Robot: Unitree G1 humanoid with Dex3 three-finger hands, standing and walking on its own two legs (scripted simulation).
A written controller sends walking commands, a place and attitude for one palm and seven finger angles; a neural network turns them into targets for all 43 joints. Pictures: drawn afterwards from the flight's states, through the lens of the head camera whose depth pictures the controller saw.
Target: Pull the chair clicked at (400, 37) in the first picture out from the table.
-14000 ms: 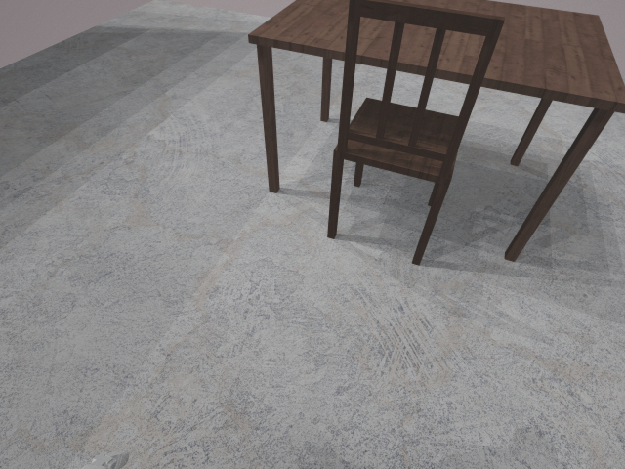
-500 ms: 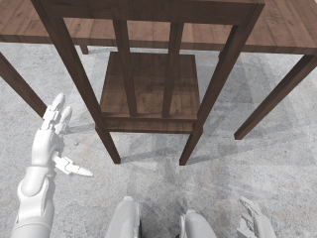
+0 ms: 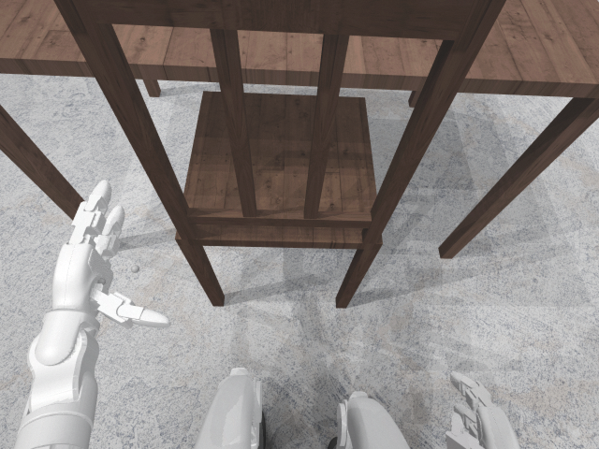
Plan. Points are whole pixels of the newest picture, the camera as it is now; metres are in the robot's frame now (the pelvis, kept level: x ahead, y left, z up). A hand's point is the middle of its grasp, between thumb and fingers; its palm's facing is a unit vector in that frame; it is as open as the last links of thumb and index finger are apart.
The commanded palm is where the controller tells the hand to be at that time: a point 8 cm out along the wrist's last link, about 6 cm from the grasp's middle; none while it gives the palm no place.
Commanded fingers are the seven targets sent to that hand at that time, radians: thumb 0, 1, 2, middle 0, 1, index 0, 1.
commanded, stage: aim the fingers beside a spindle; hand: left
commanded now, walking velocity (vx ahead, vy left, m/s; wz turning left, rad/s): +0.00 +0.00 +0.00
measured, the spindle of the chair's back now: (240, 147) +0.49 +0.10 +0.07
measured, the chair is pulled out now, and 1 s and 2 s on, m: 0.00 0.00 0.00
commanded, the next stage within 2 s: push the fingers through the gap in 0.26 s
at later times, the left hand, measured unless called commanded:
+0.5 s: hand (136, 253) +0.35 +0.22 +0.03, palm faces +0.05 -1.00 -0.05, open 16.9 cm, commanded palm +0.34 +0.26 +0.02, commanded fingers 0.00 -0.50 0.30 -0.06 -0.08 -0.06 -0.08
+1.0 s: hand (147, 220) +0.40 +0.22 +0.03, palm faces +0.04 -1.00 -0.06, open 16.9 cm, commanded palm +0.38 +0.26 +0.02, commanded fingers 0.00 -0.50 0.30 -0.06 -0.08 -0.06 -0.08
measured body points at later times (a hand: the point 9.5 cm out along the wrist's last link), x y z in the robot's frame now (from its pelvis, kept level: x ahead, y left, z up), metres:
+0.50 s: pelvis +0.00 +0.00 +0.00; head +0.11 +0.02 +0.44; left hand +0.34 +0.28 +0.03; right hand +0.15 -0.25 -0.10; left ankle +0.07 +0.10 -0.62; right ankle +0.00 -0.12 -0.62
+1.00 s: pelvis +0.00 +0.00 +0.00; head +0.13 +0.02 +0.43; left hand +0.39 +0.27 +0.03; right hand +0.11 -0.26 -0.11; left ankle +0.07 +0.10 -0.62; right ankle +0.00 -0.12 -0.62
